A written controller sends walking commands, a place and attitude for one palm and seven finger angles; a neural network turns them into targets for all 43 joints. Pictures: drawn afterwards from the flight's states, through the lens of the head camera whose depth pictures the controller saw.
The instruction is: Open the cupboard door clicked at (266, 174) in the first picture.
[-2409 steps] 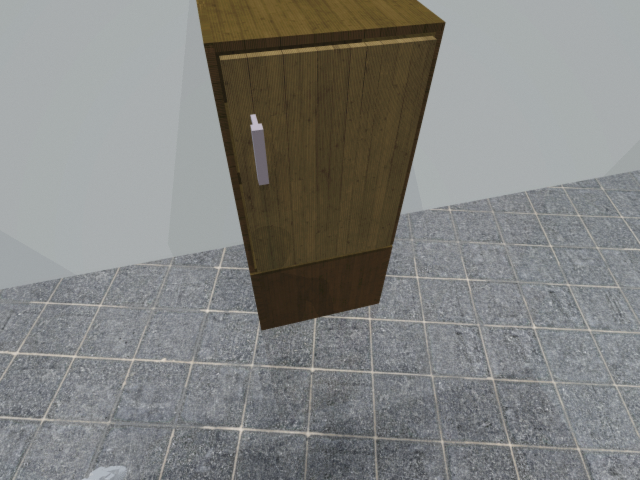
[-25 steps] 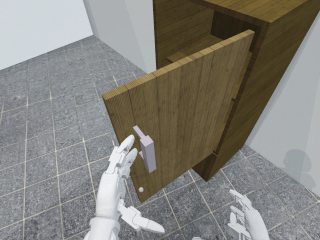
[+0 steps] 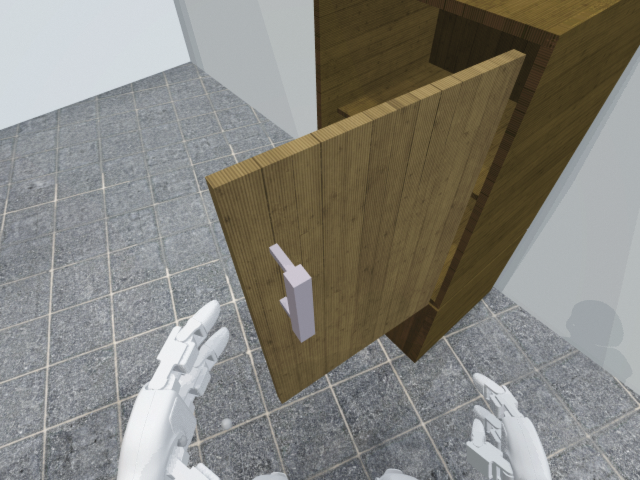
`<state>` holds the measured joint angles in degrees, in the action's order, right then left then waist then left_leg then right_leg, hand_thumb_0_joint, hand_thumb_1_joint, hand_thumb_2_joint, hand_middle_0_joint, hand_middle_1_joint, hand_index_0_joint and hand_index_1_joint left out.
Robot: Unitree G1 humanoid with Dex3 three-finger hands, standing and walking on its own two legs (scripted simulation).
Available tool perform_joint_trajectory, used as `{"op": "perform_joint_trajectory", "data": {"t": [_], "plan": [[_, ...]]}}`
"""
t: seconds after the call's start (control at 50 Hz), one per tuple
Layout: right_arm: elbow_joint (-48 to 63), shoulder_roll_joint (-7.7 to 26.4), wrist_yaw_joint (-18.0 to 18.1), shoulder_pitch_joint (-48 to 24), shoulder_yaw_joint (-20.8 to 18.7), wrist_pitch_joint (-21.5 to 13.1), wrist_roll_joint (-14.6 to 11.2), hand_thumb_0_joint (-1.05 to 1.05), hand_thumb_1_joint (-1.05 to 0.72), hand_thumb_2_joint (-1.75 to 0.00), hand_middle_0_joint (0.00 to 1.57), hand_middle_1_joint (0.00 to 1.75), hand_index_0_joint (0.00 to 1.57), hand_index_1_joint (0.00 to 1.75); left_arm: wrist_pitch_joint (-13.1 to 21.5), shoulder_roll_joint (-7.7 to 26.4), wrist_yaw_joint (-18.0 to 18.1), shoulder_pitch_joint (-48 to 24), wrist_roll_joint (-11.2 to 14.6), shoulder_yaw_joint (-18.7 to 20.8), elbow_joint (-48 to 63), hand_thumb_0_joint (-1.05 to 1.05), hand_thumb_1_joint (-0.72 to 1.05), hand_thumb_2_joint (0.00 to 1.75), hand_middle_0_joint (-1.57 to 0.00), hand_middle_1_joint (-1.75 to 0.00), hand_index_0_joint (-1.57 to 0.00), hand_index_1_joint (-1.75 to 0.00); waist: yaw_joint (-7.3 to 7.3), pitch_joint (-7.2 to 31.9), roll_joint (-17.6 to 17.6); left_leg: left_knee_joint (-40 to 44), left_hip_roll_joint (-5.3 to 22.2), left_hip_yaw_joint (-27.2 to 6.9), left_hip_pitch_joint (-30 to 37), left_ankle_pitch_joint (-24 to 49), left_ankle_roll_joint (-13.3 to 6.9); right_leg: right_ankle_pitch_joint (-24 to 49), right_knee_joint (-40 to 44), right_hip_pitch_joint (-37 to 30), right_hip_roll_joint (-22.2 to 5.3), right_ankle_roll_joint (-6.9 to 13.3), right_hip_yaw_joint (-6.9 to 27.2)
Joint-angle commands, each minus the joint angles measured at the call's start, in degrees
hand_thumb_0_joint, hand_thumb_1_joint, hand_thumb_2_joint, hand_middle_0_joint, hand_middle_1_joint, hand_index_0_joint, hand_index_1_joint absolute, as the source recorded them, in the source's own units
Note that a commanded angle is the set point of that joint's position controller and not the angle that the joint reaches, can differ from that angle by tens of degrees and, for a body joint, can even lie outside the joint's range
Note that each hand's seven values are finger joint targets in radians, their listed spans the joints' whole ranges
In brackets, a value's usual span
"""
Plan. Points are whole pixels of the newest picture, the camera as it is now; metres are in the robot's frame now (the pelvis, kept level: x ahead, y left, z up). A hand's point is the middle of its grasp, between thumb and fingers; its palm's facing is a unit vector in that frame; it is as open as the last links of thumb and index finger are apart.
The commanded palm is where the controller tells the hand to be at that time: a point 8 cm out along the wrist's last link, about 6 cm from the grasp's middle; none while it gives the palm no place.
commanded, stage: slide the hand sideways off the handle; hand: left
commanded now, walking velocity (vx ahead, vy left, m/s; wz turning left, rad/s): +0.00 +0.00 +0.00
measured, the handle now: (291, 294) +0.32 +0.06 +0.08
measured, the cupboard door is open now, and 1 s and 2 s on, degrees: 84 84 84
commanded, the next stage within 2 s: draw the hand back to the body in 0.08 s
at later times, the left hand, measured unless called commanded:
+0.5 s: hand (174, 417) +0.17 +0.14 +0.12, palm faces -0.02 -1.00 -0.07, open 16.3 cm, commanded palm +0.13 +0.20 +0.13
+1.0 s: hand (58, 370) +0.19 +0.23 +0.17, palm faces +0.27 -0.89 -0.36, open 13.7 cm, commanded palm +0.14 +0.27 +0.19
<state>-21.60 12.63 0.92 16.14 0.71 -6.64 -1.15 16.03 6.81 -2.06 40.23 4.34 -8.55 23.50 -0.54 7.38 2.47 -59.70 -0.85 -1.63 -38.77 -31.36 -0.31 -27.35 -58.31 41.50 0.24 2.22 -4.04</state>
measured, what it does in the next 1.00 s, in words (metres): rises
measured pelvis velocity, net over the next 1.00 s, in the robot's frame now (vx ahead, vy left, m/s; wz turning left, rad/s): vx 0.02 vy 0.02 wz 0.00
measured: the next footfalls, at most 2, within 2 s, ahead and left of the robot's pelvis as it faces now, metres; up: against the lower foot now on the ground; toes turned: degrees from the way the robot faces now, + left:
none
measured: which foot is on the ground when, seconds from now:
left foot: down 0.00-1.00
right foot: down 0.00-1.00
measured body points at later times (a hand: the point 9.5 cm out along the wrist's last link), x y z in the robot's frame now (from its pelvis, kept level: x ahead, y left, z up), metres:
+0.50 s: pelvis +0.00 +0.01 +0.01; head +0.01 +0.00 +0.46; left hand +0.16 +0.19 +0.13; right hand +0.18 -0.20 -0.05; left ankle -0.02 +0.12 -0.67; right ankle +0.02 -0.10 -0.67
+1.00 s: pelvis +0.02 +0.02 +0.05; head +0.00 +0.01 +0.50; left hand +0.17 +0.27 +0.19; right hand +0.21 -0.18 -0.02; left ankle -0.02 +0.12 -0.67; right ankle +0.02 -0.10 -0.67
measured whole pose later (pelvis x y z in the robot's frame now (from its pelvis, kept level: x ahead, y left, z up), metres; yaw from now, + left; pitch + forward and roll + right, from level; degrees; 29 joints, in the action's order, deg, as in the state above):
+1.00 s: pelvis +0.02 +0.02 +0.05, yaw +0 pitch -1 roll -1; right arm -31.1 12.5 5.6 14.2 3.6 -8.7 -0.8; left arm 0.6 17.2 6.6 36.1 1.3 6.5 29.4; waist -3.3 2.3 3.6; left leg -37.3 -1.7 -1.3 -13.4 -22.8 -2.1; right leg -18.5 -35.0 15.4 -0.2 0.2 -3.2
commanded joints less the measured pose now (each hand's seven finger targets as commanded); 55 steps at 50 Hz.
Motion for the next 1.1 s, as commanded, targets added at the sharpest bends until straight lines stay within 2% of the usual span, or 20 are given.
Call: {"op": "perform_joint_trajectory", "data": {"t": [0.0, 0.06, 0.12, 0.2, 0.24, 0.34, 0.4, 0.44, 0.52, 0.56, 0.6, 0.66, 0.68, 0.7, 0.72, 0.84, 0.88, 0.94, 1.06, 1.08], "plan": [[10.1, 5.03, 0.98, -4.37, -2.56, -3.66, -0.14, 0.0, -0.9, -0.9, 0.2, 0.3, 0.2, 0.3, 4.71, 3.21, -0.93, 2.17, 1.51, 2.43, 13.57, 0.0, -0.5, 0.3, -0.15, -0.3, -0.15, -0.3, 0.12, 6.14, -3.73, 7.49, -0.91, -0.06, -1.55, 13.7, -1.23, 11.29, 9.87, -10.12, -0.25, -0.7, 3.64], [10.34, 5.08, 0.98, -3.98, -2.43, -4.02, -0.23, 0.0, -0.9, -0.9, 0.2, 0.3, 0.2, 0.3, 4.92, 2.29, -1.2, 1.65, 1.74, 1.01, 14.34, 0.0, -0.5, 0.3, -0.15, -0.3, -0.15, -0.3, 0.73, 5.88, -3.02, 7.38, -0.93, -0.28, -1.49, 13.28, -1.22, 10.48, 9.29, -8.76, -0.2, -0.72, 2.84], [10.53, 5.42, 1.17, -4.0, -2.45, -4.38, -0.07, 0.0, -0.9, -0.9, 0.2, 0.3, 0.2, 0.3, 4.36, 2.0, -1.03, 0.14, 1.49, 0.41, 13.58, 0.0, -0.5, 0.3, -0.15, -0.3, -0.15, -0.3, 1.2, 4.81, -5.39, 6.95, -0.86, -0.54, -2.59, 11.24, -1.34, 7.13, 9.74, -7.45, -0.12, -0.86, 3.18], [10.93, 5.22, 1.34, -4.04, -2.46, -4.0, -0.25, 0.0, -0.9, -0.9, 0.2, 0.3, 0.2, 0.3, 3.3, 5.4, -0.24, 0.93, 1.22, 3.93, 16.41, 0.0, -0.5, 0.3, -0.15, -0.3, -0.15, -0.3, -0.66, 7.64, -2.23, 8.01, -0.92, -0.31, -1.24, 12.25, -1.28, 7.65, 9.44, -9.74, -0.04, -0.37, 3.09], [11.1, 4.93, 1.5, -4.09, -2.07, -3.86, -0.53, 0.0, -0.9, -0.9, 0.2, 0.3, 0.2, 0.3, 2.31, 5.53, 0.03, 0.16, 1.7, 4.59, 17.98, 0.0, -0.5, 0.3, -0.15, -0.3, -0.15, -0.3, -0.56, 7.42, -1.79, 8.94, -0.9, -0.16, -0.17, 12.27, -1.34, 7.79, 10.28, -10.43, -0.02, -0.49, 2.84], [9.99, 5.11, 1.99, -4.5, -1.7, -4.66, -1.07, 0.0, -0.9, -0.9, 0.2, 0.3, 0.2, 0.3, -0.17, 5.25, -1.27, 1.1, 3.97, 6.06, 17.83, 0.0, -0.5, 0.3, -0.15, -0.3, -0.15, -0.3, -0.34, 4.8, -3.02, 11.34, -0.46, -0.66, 1.84, 13.26, -1.21, 9.24, 12.23, -11.82, 0.29, -0.74, 1.73], [9.26, 5.53, 2.54, -5.0, -1.53, -5.03, -1.15, 0.0, -0.9, -0.9, 0.2, 0.3, 0.2, 0.3, -1.99, 6.37, -2.61, 0.28, 4.76, 7.71, 16.17, 0.0, -0.5, 0.3, -0.15, -0.3, -0.15, -0.3, -0.09, 1.84, -4.83, 12.38, -0.23, -0.86, 1.76, 11.57, -1.38, 6.44, 14.27, -11.93, 0.29, -0.92, 1.88], [9.08, 5.83, 2.72, -5.12, -1.16, -5.63, -1.21, 0.0, -0.9, -0.9, 0.2, 0.3, 0.2, 0.3, -2.64, 7.2, -3.22, -2.33, 4.99, 8.27, 17.44, 0.0, -0.5, 0.3, -0.15, -0.3, -0.15, -0.3, 0.16, 0.78, -1.91, 13.46, -0.18, -0.92, 2.98, 9.83, -1.34, 4.06, 15.18, -11.2, 0.1, -0.97, 1.74], [8.03, 5.7, 3.2, -5.15, -1.03, -6.59, -1.34, 0.0, -0.9, -0.9, 0.2, 0.3, 0.2, 0.3, -3.75, 9.44, -3.89, -2.11, 6.59, 12.54, 18.33, 0.0, -0.5, 0.3, -0.15, -0.3, -0.15, -0.3, -1.04, 3.01, -2.15, 14.93, -0.19, -1.1, 5.7, 12.6, -1.27, 7.32, 15.89, -14.86, 0.21, -0.8, 1.33], [7.45, 5.71, 3.35, -5.49, -0.8, -7.05, -1.5, 0.0, -0.9, -0.9, 0.2, 0.3, 0.2, 0.3, -4.29, 9.93, -4.4, -3.14, 7.44, 13.77, 18.83, 0.0, -0.5, 0.3, -0.15, -0.3, -0.15, -0.3, -1.22, 2.37, -0.5, 15.73, -0.13, -1.02, 6.82, 14.07, -1.1, 9.29, 16.32, -15.77, 0.23, -0.78, 0.99], [6.48, 5.96, 3.46, -5.76, -0.82, -7.66, -1.58, 0.0, -0.9, -0.9, 0.2, 0.3, 0.2, 0.3, -4.68, 10.82, -4.95, -3.89, 8.27, 15.31, 18.87, 0.0, -0.43, 0.33, -0.15, -0.3, -0.15, -0.3, -1.42, 3.0, -1.06, 16.36, -0.02, -1.28, 8.29, 16.22, -1.0, 11.76, 16.74, -17.42, 0.3, -0.71, 0.72], [5.45, 5.98, 3.32, -6.17, -0.57, -8.67, -1.75, 0.0, -0.9, -0.9, 0.2, 0.3, 0.2, 0.3, -5.72, 10.74, -6.36, -4.09, 9.15, 15.66, 19.08, 0.0, -0.32, 0.37, -0.16, -0.3, -0.16, -0.3, -1.56, 2.17, 1.25, 17.87, 0.15, -1.52, 10.62, 18.57, -0.62, 14.51, 17.33, -18.39, 0.37, -0.72, 0.01], [5.07, 5.37, 4.86, -5.52, -0.91, -7.03, -0.76, 0.0, -0.9, -0.9, 0.2, 0.3, 0.2, 0.3, -7.83, 19.59, 1.1, -2.75, 0.93, 18.65, 20.92, 0.0, -0.29, 0.39, -0.16, -0.3, -0.16, -0.3, -3.81, 2.88, -0.45, 20.36, 1.12, -1.43, 11.05, 19.52, -1.07, 14.69, 19.57, -22.32, -0.99, -0.01, 3.32], [4.87, 4.39, 5.35, -6.13, -0.6, -6.4, -0.34, 0.0, -0.9, -0.9, 0.2, 0.3, 0.2, 0.3, -9.7, 16.8, 4.32, -1.06, -0.1, 18.51, 19.74, 0.0, -0.26, 0.4, -0.16, -0.3, -0.16, -0.3, -3.07, -0.21, -2.16, 21.19, 0.8, -1.23, 11.45, 18.29, -0.97, 13.27, 21.5, -21.5, -1.02, -0.14, 3.0], [4.38, 4.62, 5.37, -6.45, -0.1, -5.79, -0.13, 0.0, -0.9, -0.9, 0.2, 0.3, 0.2, 0.3, -10.76, 14.09, 5.78, -1.49, -0.84, 16.12, 19.31, 0.0, -0.22, 0.42, -0.16, -0.3, -0.16, -0.3, -2.35, -2.09, -0.61, 22.0, 1.1, -1.19, 12.41, 18.18, -1.03, 12.93, 22.24, -21.73, -1.2, -0.25, 2.78], [1.85, 5.15, 5.61, -7.99, 0.36, -4.96, 0.46, 0.0, -0.9, -0.9, 0.2, 0.3, 0.2, 0.3, -11.4, 15.96, 9.26, -5.29, -2.78, 17.94, 19.57, 0.0, -0.01, 0.51, -0.17, -0.3, -0.17, -0.3, -2.21, -2.4, -0.09, 27.2, 1.4, -1.76, 19.28, 22.37, -1.06, 15.97, 26.21, -26.97, -1.2, -0.47, 1.76], [0.97, 5.17, 5.53, -8.47, 0.37, -5.21, 0.54, 0.0, -0.9, -0.9, 0.2, 0.3, 0.2, 0.3, -11.25, 16.66, 9.72, -5.93, -3.06, 19.0, 19.67, 0.0, 0.06, 0.54, -0.17, -0.3, -0.17, -0.3, -2.38, -2.69, 1.5, 28.86, 1.38, -1.55, 21.41, 23.74, -0.87, 17.17, 27.46, -28.47, -1.27, -0.48, 1.71], [-0.4, 5.42, 5.35, -9.65, 0.49, -5.31, 0.76, 0.0, -0.9, -0.9, 0.2, 0.3, 0.2, 0.3, -11.17, 17.2, 9.96, -8.13, -3.01, 20.53, 18.12, 0.0, 0.17, 0.58, -0.17, -0.3, -0.17, -0.3, -2.61, -4.46, 0.69, 31.64, 1.66, -2.11, 23.11, 25.24, -0.49, 17.82, 29.13, -30.61, -1.08, -0.43, 1.35], [-2.4, 5.64, 4.77, -10.97, 0.31, -5.15, 1.11, 0.0, -0.9, -0.9, 0.2, 0.3, 0.2, 0.3, -10.47, 18.64, 9.99, -11.02, -2.67, 24.24, 16.76, 0.0, 0.37, 0.68, -0.18, -0.3, -0.18, -0.3, -3.23, -5.01, 1.34, 35.26, 1.89, -2.03, 26.65, 29.2, 0.07, 20.64, 31.83, -34.69, -0.98, -0.26, 1.52], [-2.79, 5.58, 4.68, -10.9, 0.19, -4.99, 1.13, 0.0, -0.9, -0.9, 0.2, 0.3, 0.2, 0.3, -10.36, 19.1, 10.01, -10.99, -2.56, 25.34, 16.21, 0.0, 0.41, 0.69, -0.18, -0.3, -0.18, -0.3, -3.36, -4.65, 0.15, 35.43, 1.93, -1.78, 27.2, 30.31, 0.04, 21.69, 32.22, -35.39, -0.92, -0.32, 1.48]]}}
